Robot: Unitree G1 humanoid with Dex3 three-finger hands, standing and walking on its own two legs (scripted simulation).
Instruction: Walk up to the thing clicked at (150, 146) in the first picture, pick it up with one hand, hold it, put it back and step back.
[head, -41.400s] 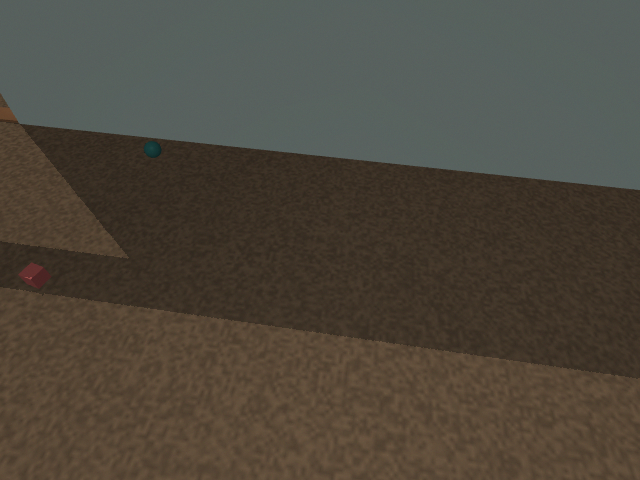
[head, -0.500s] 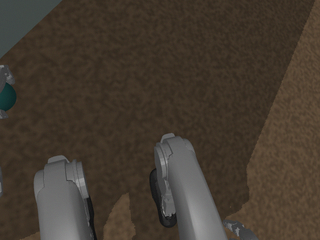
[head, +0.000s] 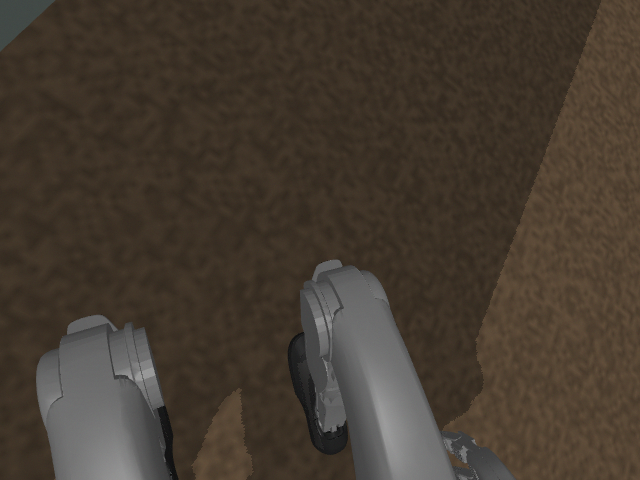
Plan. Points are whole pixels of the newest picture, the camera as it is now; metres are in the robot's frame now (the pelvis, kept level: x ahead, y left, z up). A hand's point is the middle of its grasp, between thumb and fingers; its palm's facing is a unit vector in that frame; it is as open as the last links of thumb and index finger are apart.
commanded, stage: lower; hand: left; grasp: from above
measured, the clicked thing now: out of the picture +0.48 +0.32 -0.20
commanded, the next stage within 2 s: rest in 0.16 s
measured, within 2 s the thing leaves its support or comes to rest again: rests again in 1.88 s
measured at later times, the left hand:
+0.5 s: hand out of the picture +0.48 +0.31 -0.24, palm faces -0.47 -0.10 -0.88, open 10.1 cm
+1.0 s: hand out of the picture +0.48 +0.31 -0.27, palm faces -0.46 -0.11 -0.88, open 10.1 cm
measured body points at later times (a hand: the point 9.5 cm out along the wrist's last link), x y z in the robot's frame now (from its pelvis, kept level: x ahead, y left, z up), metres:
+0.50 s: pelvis +0.00 +0.00 -0.02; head +0.29 +0.09 +0.31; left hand +0.50 +0.31 -0.19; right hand +0.04 -0.27 -0.10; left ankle +0.07 +0.13 -0.30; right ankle +0.10 -0.14 -0.30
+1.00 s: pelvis +0.00 +0.01 -0.03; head +0.29 +0.11 +0.30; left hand +0.50 +0.31 -0.22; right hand +0.04 -0.26 -0.09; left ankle +0.07 +0.13 -0.30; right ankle +0.10 -0.14 -0.30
